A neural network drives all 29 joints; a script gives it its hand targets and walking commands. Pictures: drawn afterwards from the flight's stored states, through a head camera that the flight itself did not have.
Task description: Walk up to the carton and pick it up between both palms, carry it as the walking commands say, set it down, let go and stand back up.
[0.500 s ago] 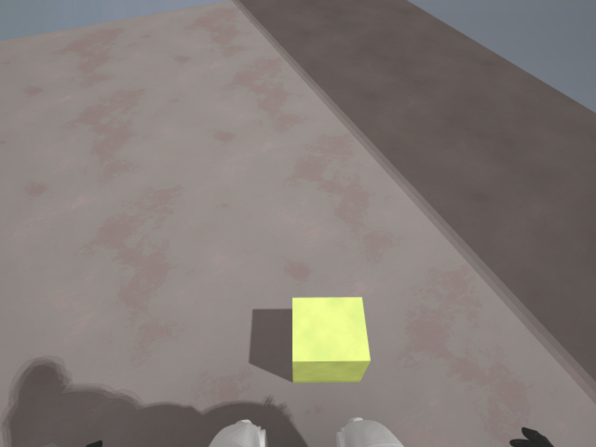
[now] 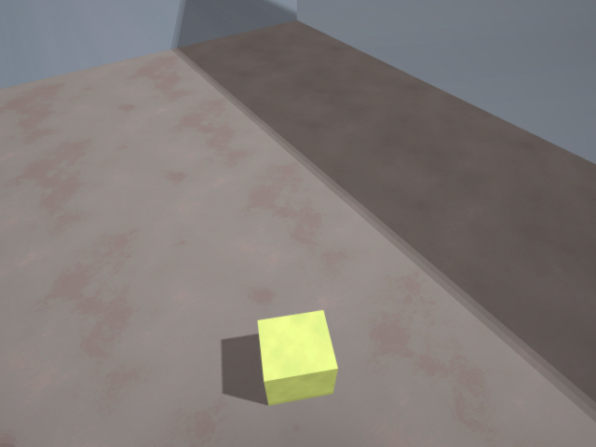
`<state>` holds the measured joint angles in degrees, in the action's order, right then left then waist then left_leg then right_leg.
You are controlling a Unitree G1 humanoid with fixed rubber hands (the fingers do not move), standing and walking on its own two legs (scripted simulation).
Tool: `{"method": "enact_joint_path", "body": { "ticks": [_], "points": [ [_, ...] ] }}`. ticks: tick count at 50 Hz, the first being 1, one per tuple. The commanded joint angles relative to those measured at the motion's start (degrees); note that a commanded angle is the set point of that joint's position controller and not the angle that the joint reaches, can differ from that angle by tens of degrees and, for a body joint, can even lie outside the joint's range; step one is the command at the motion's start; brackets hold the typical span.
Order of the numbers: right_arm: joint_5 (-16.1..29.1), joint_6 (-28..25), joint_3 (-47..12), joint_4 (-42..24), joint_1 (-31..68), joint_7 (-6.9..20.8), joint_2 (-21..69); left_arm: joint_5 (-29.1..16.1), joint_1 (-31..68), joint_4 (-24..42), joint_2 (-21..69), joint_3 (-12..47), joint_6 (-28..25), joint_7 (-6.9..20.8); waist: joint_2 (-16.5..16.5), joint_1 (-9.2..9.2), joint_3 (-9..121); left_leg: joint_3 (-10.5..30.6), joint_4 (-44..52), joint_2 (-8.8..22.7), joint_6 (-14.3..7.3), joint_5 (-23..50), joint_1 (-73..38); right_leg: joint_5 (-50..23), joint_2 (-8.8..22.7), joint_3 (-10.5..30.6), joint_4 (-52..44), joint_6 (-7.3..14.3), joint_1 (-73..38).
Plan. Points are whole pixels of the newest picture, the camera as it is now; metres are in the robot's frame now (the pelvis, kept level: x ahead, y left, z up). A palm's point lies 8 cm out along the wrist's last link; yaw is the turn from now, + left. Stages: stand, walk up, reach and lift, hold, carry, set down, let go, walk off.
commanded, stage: walk up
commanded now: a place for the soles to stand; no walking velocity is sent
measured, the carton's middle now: (296, 357) +0.52 +0.00 -0.64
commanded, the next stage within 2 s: none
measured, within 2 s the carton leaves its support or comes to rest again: neither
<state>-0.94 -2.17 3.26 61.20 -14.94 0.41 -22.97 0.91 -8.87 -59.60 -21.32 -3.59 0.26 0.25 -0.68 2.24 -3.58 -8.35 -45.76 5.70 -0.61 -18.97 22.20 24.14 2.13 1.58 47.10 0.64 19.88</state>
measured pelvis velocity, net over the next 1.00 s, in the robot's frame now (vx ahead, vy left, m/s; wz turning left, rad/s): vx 0.04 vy -0.03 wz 0.06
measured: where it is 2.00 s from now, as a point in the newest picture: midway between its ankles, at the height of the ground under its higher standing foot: outside the picture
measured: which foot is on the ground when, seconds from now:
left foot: down 0.00-1.00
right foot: down 0.00-1.00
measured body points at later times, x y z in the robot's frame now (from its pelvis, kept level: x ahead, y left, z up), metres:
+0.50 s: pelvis +0.03 -0.03 +0.02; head +0.05 -0.03 +0.47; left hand +0.13 +0.27 -0.11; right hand +0.12 -0.34 -0.10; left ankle +0.06 +0.12 -0.70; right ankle +0.02 -0.15 -0.70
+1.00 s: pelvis +0.04 -0.03 +0.04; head +0.06 -0.03 +0.48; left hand +0.13 +0.27 -0.10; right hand +0.14 -0.32 -0.10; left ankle +0.06 +0.12 -0.70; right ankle +0.02 -0.15 -0.70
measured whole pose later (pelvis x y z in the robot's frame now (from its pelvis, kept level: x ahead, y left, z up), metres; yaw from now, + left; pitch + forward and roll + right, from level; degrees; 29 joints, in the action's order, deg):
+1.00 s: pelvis +0.04 -0.03 +0.04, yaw +4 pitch -3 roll +0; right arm 0.1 -1.3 0.6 66.7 -3.8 0.4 -19.1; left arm 0.3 -2.6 -65.5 -18.9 -0.7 -0.7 0.3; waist -0.1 0.6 -5.2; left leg -1.7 -26.0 2.9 2.0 -12.0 10.8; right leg 16.9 1.7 -2.7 26.1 -0.5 6.1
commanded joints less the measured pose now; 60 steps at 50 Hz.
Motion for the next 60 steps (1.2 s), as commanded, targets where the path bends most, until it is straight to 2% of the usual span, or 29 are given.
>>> {"method": "enact_joint_path", "body": {
  "ticks": [1, 2, 4, 6, 7, 10, 11, 13, 14, 15, 16, 19, 21, 23, 24, 25, 29, 32, 38, 39, 41, 43, 47, 48, 49, 50, 53, 57, 60],
  "points": [
    [-0.3, -0.7, 2.2, -4.2, 9.0, -0.4, -13.4, 0.7, 0.3, 1.3, -14.5, -2.8, -2.8, -0.3, -0.8, -3.31, -4.1, 11.5, 18.2, 4.1, -2.3, -19.6, 10.0, 11.6, 3.4, 9.6, -20.1, 5.6, -0.2],
    [0.1, -0.5, 2.1, -3.9, 8.6, -0.2, -12.2, 0.7, 2.5, 2.0, -16.1, -2.9, -3.2, -0.3, -5.9, -2.48, -4.7, 8.6, 12.7, 0.7, -0.7, -13.2, 6.5, 17.9, 6.5, 16.1, -25.1, 6.6, 4.5],
    [0.3, -0.7, 1.9, -1.9, 5.8, 0.0, -11.9, 0.2, 5.5, 2.1, -16.5, -2.4, -2.9, -0.6, -5.3, -0.88, -2.9, 8.1, 11.6, -1.3, -0.9, -7.8, -1.8, 23.1, 8.4, 17.8, -27.1, 8.0, 9.0],
    [-0.1, -1.1, 1.8, -0.6, 3.8, 0.1, -11.7, 0.1, 9.1, 2.8, -14.3, -1.5, -3.0, -0.5, -3.6, 0.32, -2.3, 9.3, 15.6, -0.4, -1.9, -6.2, -5.1, 14.3, 6.0, 12.0, -24.8, 5.7, 9.4],
    [-0.1, -1.2, 1.8, -0.7, 5.1, 0.3, -11.9, 0.0, 7.9, 1.9, -13.1, -1.3, -3.1, -0.4, -2.8, -0.3, -1.9, 10.9, 17.5, 0.4, -2.5, -8.2, -5.0, 12.9, 4.4, 9.9, -24.0, 4.8, 8.5],
    [0.2, -1.7, 1.4, -0.4, 7.4, 0.0, -11.7, 0.0, 7.1, 1.3, -12.6, -0.9, -3.4, -0.5, -1.4, -1.11, 1.3, 13.1, 19.2, 1.9, -4.0, -5.9, -6.0, 3.6, 3.9, 8.2, -20.5, 4.4, 3.9],
    [0.7, -1.8, 1.3, 0.1, 6.4, -0.2, -12.5, 0.2, 7.2, 0.5, -13.3, -1.2, -3.4, -0.4, -4.3, -0.83, 2.8, 13.5, 18.9, 2.6, -3.9, -3.2, -5.7, -1.2, 3.5, 7.3, -20.0, 4.4, 0.9],
    [0.4, -1.9, 1.2, 0.2, 8.1, -0.2, -11.9, -0.3, 6.8, 0.4, -12.4, -0.5, -3.7, -0.6, -1.4, -1.71, 2.6, 10.9, 17.6, 1.2, -3.0, 4.2, -6.6, -8.3, 5.0, 7.8, -20.4, 4.4, -0.9],
    [0.8, -1.9, 0.7, 0.3, 8.7, -0.2, -10.7, -0.4, 7.3, 0.1, -12.9, -0.4, -3.7, -0.6, -3.2, -1.52, 2.9, 10.2, 18.0, 0.8, -2.7, 5.9, -7.3, -10.1, 5.3, 7.5, -20.6, 4.1, -1.0],
    [0.6, -1.9, 0.6, 0.4, 8.6, -0.2, -10.7, -0.4, 7.0, 0.6, -12.5, -0.1, -3.7, -0.8, -1.5, -1.63, 3.1, 9.1, 17.0, 0.7, -2.5, 10.0, -7.7, -13.0, 5.9, 7.3, -20.3, 4.5, -2.3],
    [0.9, -1.9, 0.7, 0.8, 8.7, -0.5, -11.2, -0.6, 6.3, -0.1, -12.7, 0.1, -3.6, -0.9, -3.4, -1.69, 5.6, 9.8, 16.4, 1.3, -2.5, 13.2, -9.9, -18.0, 6.1, 6.8, -19.8, 4.3, -2.9],
    [1.2, -2.0, 0.5, 0.7, 8.8, -0.7, -10.5, -0.9, 6.7, 0.2, -12.8, 0.3, -3.5, -1.1, -3.7, -1.89, 6.4, 9.3, 14.8, 2.3, -2.8, 21.6, -12.4, -26.3, 6.1, 5.0, -18.5, 3.4, -4.4],
    [1.4, -1.7, 0.3, 1.2, 9.0, -0.7, -10.6, -1.1, 8.0, 0.5, -12.4, 0.4, -3.2, -1.2, 0.2, -1.43, 8.0, 9.2, 15.8, 2.1, -2.8, 23.6, -12.1, -27.8, 5.7, 4.1, -17.8, 3.2, -7.3],
    [1.5, -1.3, 0.4, 0.5, 10.9, -0.8, -10.3, -1.0, 7.9, 0.3, -12.8, 0.4, -3.1, -1.3, -1.2, -1.74, 8.3, 8.7, 16.1, 1.9, -2.5, 20.9, -12.7, -25.1, 6.2, 4.7, -18.6, 3.2, -7.4],
    [1.4, -1.2, 0.0, 0.3, 11.6, -0.7, -10.6, -0.9, 7.1, -0.1, -12.5, 0.7, -2.8, -1.3, 0.8, -1.48, 7.9, 9.1, 16.4, 2.3, -2.5, 20.9, -12.3, -24.1, 6.1, 3.9, -19.5, 3.1, -7.8],
    [1.5, -1.0, 0.1, 0.5, 11.4, -0.8, -10.2, -0.8, 7.7, 0.5, -12.9, 0.5, -2.7, -1.3, -1.8, -1.42, 8.1, 9.4, 16.2, 2.1, -2.4, 20.5, -12.5, -24.4, 5.6, 3.5, -19.7, 3.0, -7.8],
    [1.2, -1.0, 0.1, 0.8, 12.9, -0.9, -11.0, -1.0, 8.7, -0.1, -12.3, 1.1, -2.2, -1.2, 2.7, -1.39, 9.1, 9.8, 18.2, 2.6, -2.5, 22.6, -14.4, -23.7, 5.1, 2.2, -19.8, 1.9, -8.6],
    [1.4, -0.7, -0.1, 1.1, 13.9, -0.9, -10.2, -1.0, 8.4, -0.4, -12.8, 0.8, -2.4, -1.3, -0.6, -1.89, 7.1, 9.7, 18.0, 2.4, -1.9, 23.2, -13.5, -25.8, 5.5, 2.9, -21.9, 1.8, -9.5],
    [1.1, -0.3, 0.0, 1.9, 14.2, -0.8, -10.0, -0.8, 10.3, -1.3, -11.7, 0.8, -2.1, -1.0, 0.5, -1.23, 6.3, 9.2, 20.6, 1.9, -1.4, 18.8, -14.2, -17.7, 5.4, 1.8, -24.7, 1.2, -8.9],
    [0.9, -0.2, -0.1, 1.6, 15.3, -0.8, -10.1, -0.4, 9.9, -1.3, -11.8, 0.9, -2.2, -0.8, -0.5, -1.88, 5.7, 9.7, 20.5, 1.6, -1.5, 17.7, -14.0, -17.8, 5.4, 1.8, -25.7, 1.1, -9.3],
    [1.1, -0.3, -0.1, 2.0, 14.0, -0.6, -9.6, -0.5, 11.1, -1.3, -12.1, 0.9, -2.2, -0.7, -1.2, -0.98, 6.1, 10.0, 22.2, 1.8, -1.5, 18.2, -15.6, -18.5, 5.5, 2.0, -26.2, 1.2, -9.1],
    [1.0, -0.5, -0.1, 2.1, 13.6, -0.7, -9.7, -0.6, 11.1, -1.9, -11.3, 0.6, -2.3, -0.7, 0.9, -0.78, 6.2, 10.3, 23.2, 1.8, -1.4, 18.6, -14.7, -19.2, 5.2, 1.1, -26.6, 1.0, -11.3],
    [1.3, -0.4, -0.2, 1.6, 13.9, -0.6, -8.8, -0.6, 10.2, -1.8, -11.4, 0.7, -2.4, -0.7, -1.2, -1.48, 8.0, 10.4, 22.4, 1.6, -1.4, 21.1, -16.7, -21.5, 5.7, 0.9, -27.8, 0.7, -13.1],
    [1.0, -0.5, -0.3, 2.0, 14.2, -0.8, -9.1, -0.7, 10.6, -1.6, -11.4, 0.7, -2.3, -0.7, -0.5, -1.73, 7.3, 9.9, 23.0, 1.6, -1.2, 21.6, -15.6, -22.6, 5.8, 1.0, -27.2, 0.9, -13.8],
    [-0.6, 1.0, 1.3, 0.0, 13.0, 0.1, -11.5, -0.5, 6.2, -2.1, -14.6, -0.6, -3.0, -1.7, 3.7, -2.98, 6.3, 8.3, 20.4, -0.4, -1.6, 18.3, -11.8, -23.0, 8.2, 2.8, -26.4, 1.9, -16.3],
    [-0.4, 1.6, 1.4, -0.5, 13.9, 0.2, -10.9, -0.4, 3.3, -2.0, -15.9, -1.2, -3.2, -2.0, -0.8, -4.27, 7.1, 8.2, 18.2, -0.7, -1.3, 17.2, -9.0, -22.6, 9.3, 4.2, -26.4, 2.8, -18.8],
    [-0.6, 2.4, 1.3, -2.6, 13.9, 1.0, -8.8, 0.0, 3.0, -1.9, -17.7, -2.1, -3.4, -2.9, -2.4, -3.8, 3.7, 8.4, 16.2, -1.7, -0.4, 9.1, -3.8, -20.4, 14.4, 8.2, -27.4, 7.0, -18.2],
    [-0.8, 2.4, 2.6, -3.3, 10.4, 1.7, -10.9, -0.1, 5.1, 1.8, -15.5, -2.0, -3.1, -2.8, -3.6, -2.01, 3.0, 10.7, 17.9, 0.2, -2.6, 17.0, -12.1, -13.7, 8.8, 0.8, -23.3, 3.9, -8.3],
    [-0.4, 2.3, 2.6, -4.0, 9.5, 1.6, -11.9, -0.5, 5.4, 2.0, -12.1, -1.0, -2.6, -2.5, 3.9, -0.8, 3.8, 19.2, 24.6, 4.7, -6.8, 12.7, -13.6, -10.6, 1.7, -5.9, -15.7, 0.7, -5.9]
  ]
}}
